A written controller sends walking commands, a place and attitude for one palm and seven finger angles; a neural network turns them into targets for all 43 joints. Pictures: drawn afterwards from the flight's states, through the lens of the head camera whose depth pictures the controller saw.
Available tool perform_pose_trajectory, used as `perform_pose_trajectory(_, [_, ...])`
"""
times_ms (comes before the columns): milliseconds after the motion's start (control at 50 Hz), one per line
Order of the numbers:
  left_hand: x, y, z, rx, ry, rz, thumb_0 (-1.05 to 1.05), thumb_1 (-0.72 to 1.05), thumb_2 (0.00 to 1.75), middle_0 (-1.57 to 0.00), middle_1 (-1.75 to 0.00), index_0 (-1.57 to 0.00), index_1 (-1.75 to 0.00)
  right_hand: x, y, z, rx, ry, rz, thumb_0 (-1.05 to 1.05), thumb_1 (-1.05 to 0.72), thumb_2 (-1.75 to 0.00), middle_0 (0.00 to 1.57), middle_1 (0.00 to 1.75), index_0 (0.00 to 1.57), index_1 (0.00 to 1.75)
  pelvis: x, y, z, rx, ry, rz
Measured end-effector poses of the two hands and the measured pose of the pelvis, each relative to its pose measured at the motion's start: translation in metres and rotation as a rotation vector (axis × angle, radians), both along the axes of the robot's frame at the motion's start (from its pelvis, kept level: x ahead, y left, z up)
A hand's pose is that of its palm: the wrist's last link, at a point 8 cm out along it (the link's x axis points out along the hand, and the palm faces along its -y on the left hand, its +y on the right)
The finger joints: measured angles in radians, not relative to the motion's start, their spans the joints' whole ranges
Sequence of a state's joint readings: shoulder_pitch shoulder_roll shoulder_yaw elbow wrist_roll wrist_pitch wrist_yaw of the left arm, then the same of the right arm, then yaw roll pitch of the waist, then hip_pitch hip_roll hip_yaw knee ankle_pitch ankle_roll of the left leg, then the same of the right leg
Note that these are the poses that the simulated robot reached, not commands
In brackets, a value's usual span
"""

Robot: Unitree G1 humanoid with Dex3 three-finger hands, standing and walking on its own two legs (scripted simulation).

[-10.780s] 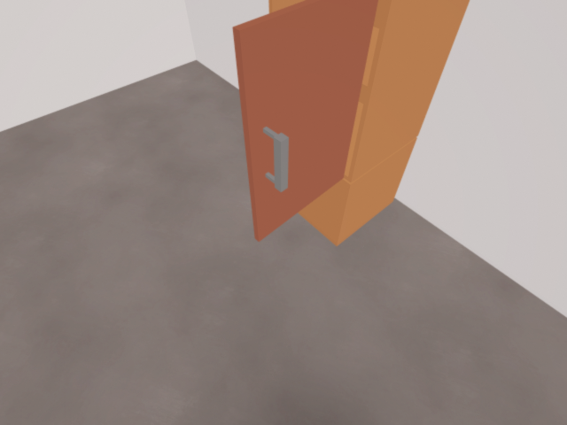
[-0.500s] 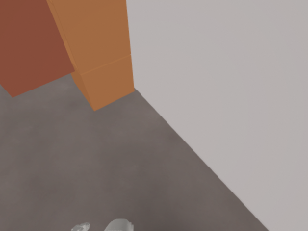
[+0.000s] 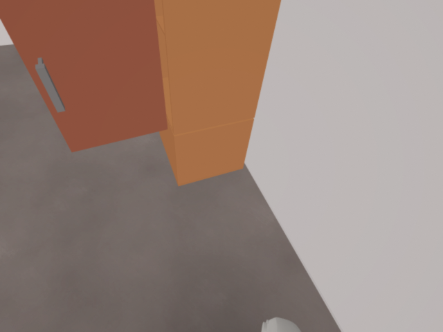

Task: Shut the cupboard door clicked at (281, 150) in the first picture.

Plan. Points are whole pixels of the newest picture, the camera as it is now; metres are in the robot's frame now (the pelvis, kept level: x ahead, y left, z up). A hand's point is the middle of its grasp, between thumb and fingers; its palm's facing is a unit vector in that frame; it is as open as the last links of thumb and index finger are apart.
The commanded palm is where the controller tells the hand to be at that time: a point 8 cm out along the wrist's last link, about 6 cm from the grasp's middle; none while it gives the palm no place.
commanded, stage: turn to face it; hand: left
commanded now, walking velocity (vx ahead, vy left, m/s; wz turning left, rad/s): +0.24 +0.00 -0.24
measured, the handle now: (50, 85) +0.71 +0.59 -0.04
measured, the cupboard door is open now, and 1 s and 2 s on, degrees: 93 93 93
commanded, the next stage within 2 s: take the last steps up to it in 1.20 s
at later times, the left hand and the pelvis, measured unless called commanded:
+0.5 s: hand (160, 286) +0.23 +0.15 -0.17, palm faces +0.14 -0.97 -0.18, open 7.4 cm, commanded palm none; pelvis +0.14 -0.03 +0.00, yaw +9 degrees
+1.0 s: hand out of the picture +0.12 +0.26 -0.18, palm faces +0.40 -0.89 -0.23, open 7.4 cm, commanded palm none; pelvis +0.15 +0.04 +0.01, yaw +21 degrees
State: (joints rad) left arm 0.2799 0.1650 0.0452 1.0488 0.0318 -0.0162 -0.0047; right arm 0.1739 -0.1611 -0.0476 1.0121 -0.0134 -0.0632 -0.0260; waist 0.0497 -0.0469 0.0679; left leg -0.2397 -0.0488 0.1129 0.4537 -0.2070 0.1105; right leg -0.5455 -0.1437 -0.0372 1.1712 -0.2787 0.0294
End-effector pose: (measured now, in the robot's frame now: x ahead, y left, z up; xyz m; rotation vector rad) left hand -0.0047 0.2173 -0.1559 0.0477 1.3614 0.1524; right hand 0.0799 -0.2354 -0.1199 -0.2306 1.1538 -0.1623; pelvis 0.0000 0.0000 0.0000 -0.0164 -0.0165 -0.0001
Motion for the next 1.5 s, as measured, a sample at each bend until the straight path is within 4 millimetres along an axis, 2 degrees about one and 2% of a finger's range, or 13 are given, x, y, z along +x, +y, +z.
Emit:
perform_pose_trajectory(140, [0.105,0.011,0.015,0.044,-0.09,-0.059,0.01,0.93,0.9,-0.2,-0.3,-0.2,-0.29,-0.017,-0.001,-0.001,0.022,0.136,-0.087,0.0,-0.94,-0.89,0.2,0.3,0.2,0.3,0.055,-0.003,0.008,0.006,0.008,-0.015])
perform_pose_trajectory(280, [0.199,-0.005,0.018,0.077,-0.178,-0.112,0.01,0.92,0.9,-0.19,-0.3,-0.2,-0.29,-0.037,0.0,-0.016,0.08,0.345,-0.144,0.0,-0.92,-0.89,0.2,0.3,0.2,0.3,0.105,-0.022,0.0,0.016,0.016,0.027])
perform_pose_trajectory(340, [0.229,-0.015,0.015,0.092,-0.239,-0.102,0.01,0.91,0.9,-0.19,-0.3,-0.2,-0.29,-0.031,-0.008,-0.029,0.098,0.411,-0.152,0.01,-0.91,-0.89,0.2,0.3,0.2,0.3,0.122,-0.031,-0.011,0.02,0.019,0.053])
perform_pose_trajectory(380, [0.235,-0.019,0.018,0.097,-0.261,-0.089,0.01,0.91,0.9,-0.2,-0.3,-0.2,-0.3,-0.015,-0.015,-0.032,0.093,0.417,-0.132,0.01,-0.91,-0.89,0.2,0.3,0.2,0.3,0.126,-0.033,-0.011,0.012,0.008,0.082])
perform_pose_trajectory(480, [0.22,-0.02,0.018,0.087,-0.237,-0.005,0.01,0.91,0.9,-0.2,-0.3,-0.2,-0.3,0.056,-0.029,-0.027,0.055,0.324,-0.036,0.01,-0.91,-0.89,0.2,0.3,0.2,0.3,0.134,-0.031,-0.005,0.011,0.001,0.147])
perform_pose_trajectory(560, [0.2,-0.001,0.013,0.096,-0.215,0.089,-0.01,0.93,0.9,-0.2,-0.3,-0.2,-0.3,0.125,-0.027,-0.016,0.013,0.201,0.064,0.01,-0.91,-0.89,0.19,0.3,0.2,0.3,0.139,-0.023,-0.005,0.007,0.003,0.203])
perform_pose_trajectory(680, [0.156,0.041,-0.015,0.083,-0.152,0.207,0.0,0.92,0.9,-0.2,-0.3,-0.2,-0.3,0.216,0.006,-0.004,-0.063,0.018,0.225,0.01,-0.91,-0.89,0.19,0.3,0.19,0.3,0.145,0.007,-0.021,-0.017,0.004,0.274])
perform_pose_trajectory(760, [0.127,0.065,-0.019,0.091,-0.062,0.256,0.01,0.91,0.9,-0.2,-0.3,-0.2,-0.3,0.247,0.034,0.007,-0.083,-0.055,0.3,0.0,-0.91,-0.89,0.19,0.3,0.19,0.3,0.144,0.023,-0.02,-0.019,0.017,0.293])
perform_pose_trajectory(900, [0.105,0.084,0.005,0.11,-0.022,0.304,0.01,0.91,0.9,-0.19,-0.3,-0.2,-0.29,0.253,0.072,0.017,-0.06,-0.028,0.369,0.0,-0.91,-0.89,0.19,0.3,0.2,0.3,0.147,0.038,0.002,-0.036,0.041,0.336])
perform_pose_trajectory(1060, [0.099,0.08,0.015,0.12,-0.009,0.34,0.01,0.91,0.9,-0.19,-0.3,-0.2,-0.29,0.226,0.083,0.004,-0.01,0.072,0.376,0.0,-0.91,-0.89,0.2,0.3,0.2,0.3,0.151,0.039,0.006,-0.031,0.041,0.382])
perform_pose_trajectory(1240, [0.125,0.052,0.021,0.125,-0.069,0.341,0.01,0.91,0.9,-0.2,-0.3,-0.2,-0.3,0.191,0.044,-0.012,-0.008,0.188,0.342,0.01,-0.91,-0.89,0.2,0.3,0.2,0.3,0.152,0.018,0.003,-0.008,0.037,0.428])
perform_pose_trajectory(1340, [0.139,0.027,0.026,0.152,-0.121,0.35,0.01,0.9,0.9,-0.2,-0.3,-0.2,-0.3,0.185,0.016,-0.027,0.01,0.231,0.337,0.01,-0.91,-0.89,0.2,0.3,0.2,0.3,0.156,-0.005,-0.002,0.017,0.042,0.453])
perform_pose_trajectory(1500, [0.11,-0.016,0.039,0.163,-0.091,0.439,0.0,0.93,0.9,-0.2,-0.3,-0.2,-0.3,0.21,-0.003,-0.025,0.039,0.241,0.383,0.01,-0.91,-0.89,0.19,0.3,0.2,0.3,0.173,-0.024,0.007,0.041,0.023,0.505])
